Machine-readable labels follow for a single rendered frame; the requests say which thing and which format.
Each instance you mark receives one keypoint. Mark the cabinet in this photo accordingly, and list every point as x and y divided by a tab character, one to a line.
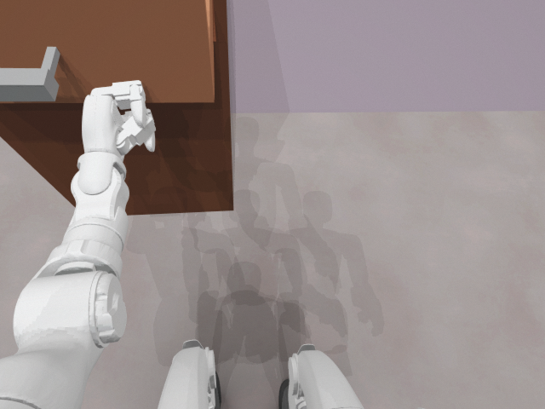
190	169

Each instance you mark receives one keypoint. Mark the right robot thigh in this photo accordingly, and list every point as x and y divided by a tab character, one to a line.
316	378

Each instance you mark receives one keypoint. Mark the handle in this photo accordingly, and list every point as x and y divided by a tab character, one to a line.
31	84

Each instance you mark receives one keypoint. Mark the robot left forearm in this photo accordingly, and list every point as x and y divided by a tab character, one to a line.
95	237

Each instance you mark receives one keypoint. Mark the drawer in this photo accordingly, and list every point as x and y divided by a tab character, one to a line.
166	44

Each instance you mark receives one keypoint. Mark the robot left upper arm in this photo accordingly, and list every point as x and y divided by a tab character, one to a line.
63	324

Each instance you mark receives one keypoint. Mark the right robot shin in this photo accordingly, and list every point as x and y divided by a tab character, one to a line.
293	402

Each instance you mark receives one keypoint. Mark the robot left hand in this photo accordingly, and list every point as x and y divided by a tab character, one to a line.
102	121

